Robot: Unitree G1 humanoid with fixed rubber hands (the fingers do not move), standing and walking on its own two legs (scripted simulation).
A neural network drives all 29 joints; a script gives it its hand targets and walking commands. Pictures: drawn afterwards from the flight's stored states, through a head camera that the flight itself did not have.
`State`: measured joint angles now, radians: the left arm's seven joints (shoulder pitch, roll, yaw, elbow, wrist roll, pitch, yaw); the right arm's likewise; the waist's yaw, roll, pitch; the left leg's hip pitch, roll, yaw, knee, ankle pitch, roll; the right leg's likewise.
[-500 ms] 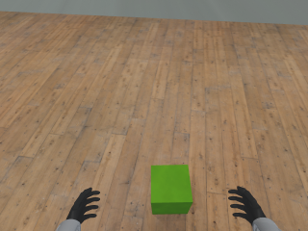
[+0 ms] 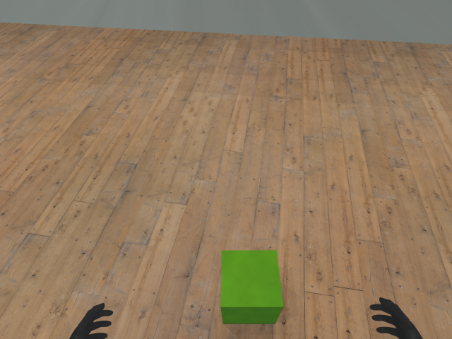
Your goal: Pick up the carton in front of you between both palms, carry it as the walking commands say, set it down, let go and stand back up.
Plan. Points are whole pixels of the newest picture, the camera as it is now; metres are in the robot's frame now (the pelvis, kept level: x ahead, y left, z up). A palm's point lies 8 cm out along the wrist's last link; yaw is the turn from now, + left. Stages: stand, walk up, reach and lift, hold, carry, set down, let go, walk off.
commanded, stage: stand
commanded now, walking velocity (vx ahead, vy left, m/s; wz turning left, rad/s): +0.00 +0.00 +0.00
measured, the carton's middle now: (249, 288) +0.41 -0.05 -0.65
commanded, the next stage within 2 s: none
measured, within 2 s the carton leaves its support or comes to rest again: neither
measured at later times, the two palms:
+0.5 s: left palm out of the picture +0.10 +0.30 -0.09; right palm out of the picture +0.10 -0.30 -0.09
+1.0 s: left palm out of the picture +0.07 +0.31 -0.09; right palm out of the picture +0.07 -0.30 -0.09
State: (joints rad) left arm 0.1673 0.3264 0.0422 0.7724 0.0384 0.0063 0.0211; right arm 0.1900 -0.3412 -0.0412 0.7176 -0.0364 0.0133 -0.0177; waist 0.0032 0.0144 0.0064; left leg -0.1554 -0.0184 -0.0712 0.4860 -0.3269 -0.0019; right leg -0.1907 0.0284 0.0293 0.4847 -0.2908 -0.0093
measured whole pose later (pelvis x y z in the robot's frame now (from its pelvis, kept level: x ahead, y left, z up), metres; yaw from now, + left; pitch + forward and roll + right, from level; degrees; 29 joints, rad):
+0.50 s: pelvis -0.01 +0.00 +0.00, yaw +0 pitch -2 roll +0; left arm 0.14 0.35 0.02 0.90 0.03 0.00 0.02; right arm 0.18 -0.36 -0.02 0.84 -0.03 0.00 -0.02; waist 0.01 0.01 0.01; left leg -0.11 -0.01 -0.06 0.41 -0.28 0.00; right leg -0.15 0.03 0.04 0.42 -0.24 -0.01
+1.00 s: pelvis -0.03 +0.00 +0.01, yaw -1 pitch -2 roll +0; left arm 0.13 0.37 0.02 1.00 0.02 -0.01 0.01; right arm 0.17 -0.38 -0.01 0.95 -0.02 -0.01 -0.02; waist 0.01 0.01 0.02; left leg -0.09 -0.01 -0.05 0.37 -0.23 0.00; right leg -0.14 0.02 0.04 0.38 -0.20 -0.01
